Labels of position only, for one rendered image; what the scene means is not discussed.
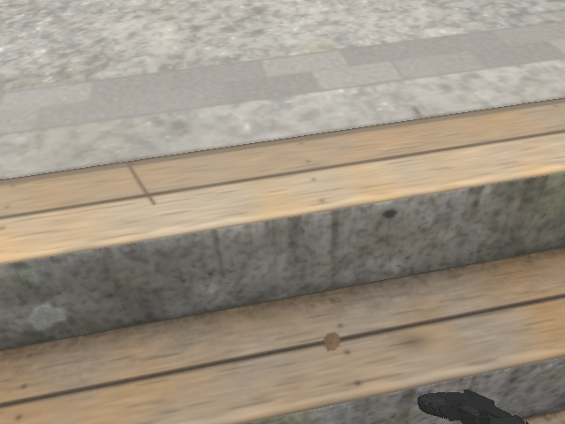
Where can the robot right hand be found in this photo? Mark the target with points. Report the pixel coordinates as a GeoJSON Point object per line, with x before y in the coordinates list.
{"type": "Point", "coordinates": [468, 407]}

